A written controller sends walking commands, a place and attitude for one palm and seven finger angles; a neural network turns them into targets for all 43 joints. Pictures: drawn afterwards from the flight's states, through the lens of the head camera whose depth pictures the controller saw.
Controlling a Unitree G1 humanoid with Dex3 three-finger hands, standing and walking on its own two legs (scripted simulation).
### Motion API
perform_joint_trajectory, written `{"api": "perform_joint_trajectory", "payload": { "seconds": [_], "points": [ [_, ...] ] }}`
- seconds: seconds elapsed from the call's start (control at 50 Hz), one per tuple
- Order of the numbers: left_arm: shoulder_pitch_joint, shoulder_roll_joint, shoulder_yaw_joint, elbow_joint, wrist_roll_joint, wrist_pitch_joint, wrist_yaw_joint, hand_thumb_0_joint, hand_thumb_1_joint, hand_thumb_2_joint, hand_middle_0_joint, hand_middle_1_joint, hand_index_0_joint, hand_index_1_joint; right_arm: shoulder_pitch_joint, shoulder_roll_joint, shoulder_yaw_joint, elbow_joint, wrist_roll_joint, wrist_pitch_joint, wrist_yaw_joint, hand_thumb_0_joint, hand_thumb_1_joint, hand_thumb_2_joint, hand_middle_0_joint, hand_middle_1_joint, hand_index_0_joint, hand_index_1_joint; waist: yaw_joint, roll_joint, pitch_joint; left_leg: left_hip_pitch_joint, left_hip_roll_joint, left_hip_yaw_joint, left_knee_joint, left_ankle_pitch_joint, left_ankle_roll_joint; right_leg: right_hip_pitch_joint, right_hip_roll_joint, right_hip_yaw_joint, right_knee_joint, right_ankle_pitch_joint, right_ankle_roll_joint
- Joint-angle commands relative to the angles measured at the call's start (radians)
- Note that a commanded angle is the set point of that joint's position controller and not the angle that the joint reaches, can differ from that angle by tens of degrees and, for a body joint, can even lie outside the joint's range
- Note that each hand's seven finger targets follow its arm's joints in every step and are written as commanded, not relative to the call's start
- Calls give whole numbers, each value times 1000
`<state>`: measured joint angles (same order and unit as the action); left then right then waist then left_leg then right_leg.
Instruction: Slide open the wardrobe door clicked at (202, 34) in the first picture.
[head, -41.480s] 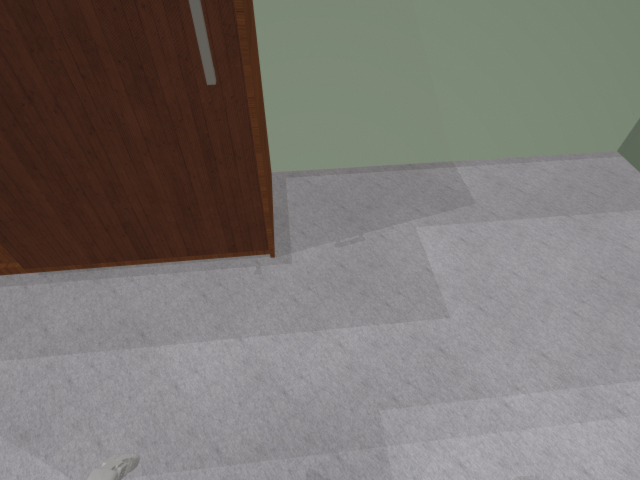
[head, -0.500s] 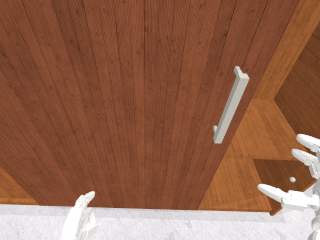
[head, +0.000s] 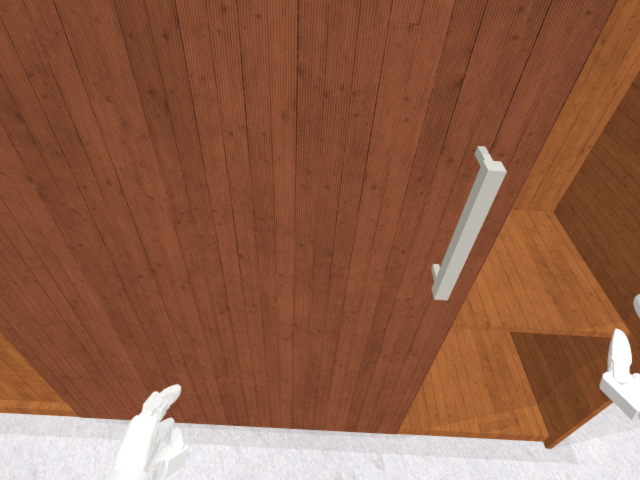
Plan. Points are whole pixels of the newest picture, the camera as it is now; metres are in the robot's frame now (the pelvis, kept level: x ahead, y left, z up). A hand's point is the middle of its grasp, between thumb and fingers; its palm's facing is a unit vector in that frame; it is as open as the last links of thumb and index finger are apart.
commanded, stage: draw the hand back to the body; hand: right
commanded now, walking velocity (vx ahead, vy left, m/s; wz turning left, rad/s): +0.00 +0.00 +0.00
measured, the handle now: (459, 230) +0.42 -0.20 +0.12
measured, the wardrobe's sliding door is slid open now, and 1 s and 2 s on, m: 0.47 0.47 0.47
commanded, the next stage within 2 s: step back with the hand held close in 0.28 s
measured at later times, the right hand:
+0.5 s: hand (628, 377) +0.17 -0.27 +0.17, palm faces +0.48 +0.79 -0.38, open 7.4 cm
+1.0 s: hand out of the picture +0.11 -0.30 +0.16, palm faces +0.49 +0.76 -0.42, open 7.4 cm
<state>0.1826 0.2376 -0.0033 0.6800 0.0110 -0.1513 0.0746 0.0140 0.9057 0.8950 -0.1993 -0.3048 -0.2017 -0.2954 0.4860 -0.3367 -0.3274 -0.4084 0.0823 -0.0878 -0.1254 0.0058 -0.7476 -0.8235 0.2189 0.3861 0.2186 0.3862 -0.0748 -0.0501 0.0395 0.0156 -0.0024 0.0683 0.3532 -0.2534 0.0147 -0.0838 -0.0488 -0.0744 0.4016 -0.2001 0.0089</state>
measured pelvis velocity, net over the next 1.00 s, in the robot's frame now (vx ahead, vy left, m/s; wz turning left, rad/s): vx -0.08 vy -0.03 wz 0.01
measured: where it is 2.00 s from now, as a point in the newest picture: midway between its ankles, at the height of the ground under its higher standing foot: outside the picture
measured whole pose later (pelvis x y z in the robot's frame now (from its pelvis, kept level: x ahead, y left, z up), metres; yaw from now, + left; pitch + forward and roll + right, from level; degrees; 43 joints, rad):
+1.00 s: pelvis -0.08 -0.03 -0.01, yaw +0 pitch -1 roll +2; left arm 0.21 0.22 -0.03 0.60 -0.01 -0.10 0.10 0.01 0.90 0.89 -0.20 -0.30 -0.20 -0.30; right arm 0.51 -0.36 -0.40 -0.45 0.04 -0.17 -0.17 0.01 -0.89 -0.90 0.21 0.30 0.21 0.30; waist -0.04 -0.05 0.01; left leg -0.30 0.01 0.04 0.53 -0.21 -0.01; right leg -0.40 -0.04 -0.08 0.58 -0.23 -0.04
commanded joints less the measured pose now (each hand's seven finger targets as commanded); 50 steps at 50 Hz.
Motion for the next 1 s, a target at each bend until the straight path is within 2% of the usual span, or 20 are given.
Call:
{"api": "perform_joint_trajectory", "payload": {
  "seconds": [0.0, 0.06, 0.14, 0.18, 0.3, 0.36, 0.38, 0.4, 0.42, 0.44, 0.48, 0.54, 0.6, 0.64, 0.7, 0.72, 0.8, 0.84, 0.88, 0.98],
  "points": [
    [-137, 107, 39, -152, -1, -55, 14, 0, 900, 900, -200, -300, -200, -300, -115, -180, -107, -197, -3, -70, -17, 0, -900, -900, 200, 300, 200, 300, 11, -3, -52, -110, -4, -40, -80, 195, 0, 70, 23, 21, -44, 175, -24],
    [-143, 102, 35, -154, -2, -52, 15, 0, 900, 900, -200, -300, -200, -300, -117, -173, -100, -188, -1, -72, -16, 0, -900, -900, 200, 300, 200, 300, 10, 16, -39, -119, -4, -38, -87, 162, -3, 65, 22, 25, -52, 148, -24],
    [-146, 98, 34, -154, -1, -56, 17, 0, 900, 900, -200, -300, -200, -300, -122, -180, -105, -197, -3, -77, -17, 0, -900, -900, 200, 300, 200, 300, 8, -19, -38, -118, -2, -43, -93, 145, -1, 64, 24, 24, -54, 129, -24],
    [-151, 96, 33, -155, -1, -55, 16, 0, 900, 900, -200, -300, -200, -300, -112, -181, -107, -189, 0, -76, -16, 0, -900, -900, 200, 300, 200, 300, 5, -2, -32, -121, -1, -46, -98, 140, -2, 63, 25, 23, -52, 122, -25],
    [-151, 97, 33, -149, -1, -59, 16, 0, 900, 900, -200, -300, -200, -300, -117, -189, -116, -188, -1, -80, -16, 0, -900, -900, 200, 300, 200, 300, 6, -19, -21, -122, -2, -47, -105, 127, 1, 60, 27, 25, -54, 110, -23],
    [-153, 95, 35, -150, -2, -58, 18, 0, 900, 900, -200, -300, -200, -300, -109, -176, -105, -173, 2, -79, -15, 0, -900, -900, 200, 300, 200, 300, 8, 4, -4, -138, -1, -50, -112, 107, -4, 57, 25, 20, -54, 92, -26],
    [-151, 99, 37, -148, -3, -58, 19, 0, 900, 900, -200, -300, -200, -300, -168, -215, -139, -197, 3, -85, -21, 0, -900, -900, 200, 300, 200, 300, 9, 14, -27, -129, 0, -51, -111, 97, -3, 59, 27, 25, -54, 85, -25],
    [-147, 99, 15, -193, -22, -37, 10, 0, 900, 900, -200, -300, -200, -300, -345, -384, -285, -270, -2, -136, -26, 0, -900, -900, 200, 300, 200, 300, 38, -61, 65, -232, 45, -128, -139, 134, 2, -38, 10, 45, -10, 13, -26],
    [-141, 85, 16, -156, -9, -20, 10, 0, 900, 900, -200, -300, -200, -300, -158, -232, -171, -143, -3, -126, -11, 0, -900, -900, 200, 300, 200, 300, 53, 53, 55, -291, 89, -136, -135, 178, 4, -53, -1, 59, 47, 49, -30],
    [-138, 86, 17, -172, -10, -8, 3, 0, 900, 900, -200, -300, -200, -300, -109, -190, -123, -140, -11, -110, -4, 0, -900, -900, 200, 300, 200, 300, 53, 96, 37, -316, 109, -151, -129, 185, 6, -45, 0, 59, 77, 70, -27],
    [-124, 89, 22, -198, -15, 6, 2, 0, 900, 900, -200, -300, -200, -300, -70, -182, -113, -164, -13, -108, -4, 0, -900, -900, 200, 300, 200, 300, 50, 83, -51, -297, 131, -155, -89, 233, 9, -33, -6, 50, 110, 121, -27],
    [-111, 100, 31, -222, -18, 19, 9, 0, 900, 900, -200, -300, -200, -300, -7, -198, -131, -218, -14, -109, -14, 0, -900, -900, 200, 300, 200, 300, 46, 17, -168, -254, 123, -127, -3, 315, 3, -16, -31, 52, 116, 262, -26],
    [-116, 106, 35, -243, -18, 33, 21, 0, 900, 900, -200, -300, -200, -300, 23, -259, -196, -283, -12, -107, -29, 0, -900, -900, 200, 300, 200, 300, 39, -19, -224, -238, 92, -104, 56, 311, -5, -17, -54, 70, 101, 352, -30],
    [-116, 108, 34, -263, -21, 43, 25, 0, 900, 900, -200, -300, -200, -300, 34, -257, -200, -311, -10, -105, -34, 0, -900, -900, 200, 300, 200, 300, 36, -29, -222, -231, 60, -87, 89, 261, -13, -54, -73, 90, 77, 372, -35],
    [-116, 118, 38, -272, -20, 43, 34, 0, 900, 900, -200, -300, -200, -300, 31, -284, -231, -331, -8, -109, -45, 0, -900, -900, 200, 300, 200, 300, 33, -84, -205, -220, 25, -76, 123, 159, -19, -121, -95, 123, 26, 303, -45],
    [-107, 114, 34, -270, -21, 42, 35, 0, 900, 900, -200, -300, -200, -300, 34, -260, -216, -307, -7, -108, -47, 0, -900, -900, 200, 300, 200, 300, 36, -88, -183, -224, 15, -70, 137, 112, -22, -153, -105, 132, 2, 251, -48],
    [-92, 131, 39, -263, -18, 20, 38, 0, 900, 900, -200, -300, -200, -300, 19, -238, -216, -271, -20, -126, -54, 0, -900, -900, 200, 300, 200, 300, 40, -129, -141, -166, -10, -65, 193, 7, -23, -330, -133, 176, -99, -114, -72],
    [-83, 129, 35, -257, -21, 11, 37, 0, 900, 900, -200, -300, -200, -300, 1, -208, -190, -246, -29, -133, -56, 0, -900, -900, 200, 300, 200, 300, 47, -102, -114, -156, -5, -76, 201, -4, -22, -404, -135, 182, -119, -279, -78],
    [-77, 129, 36, -250, -21, 3, 37, 0, 900, 900, -200, -300, -200, -300, -10, -201, -183, -224, -37, -140, -58, 0, -900, -900, 200, 300, 200, 300, 52, -48, -90, -191, 11, -109, 143, -59, -13, -432, -110, 171, -94, -394, -74],
    [-65, 104, 29, -221, -9, -10, 37, 0, 900, 900, -200, -300, -200, -300, -86, -228, -162, -251, -45, -154, -73, 0, -900, -900, 200, 300, 200, 300, 64, 132, -59, -481, 147, -263, -86, -296, 57, -250, -16, 99, 144, -274, -32]
  ]
}}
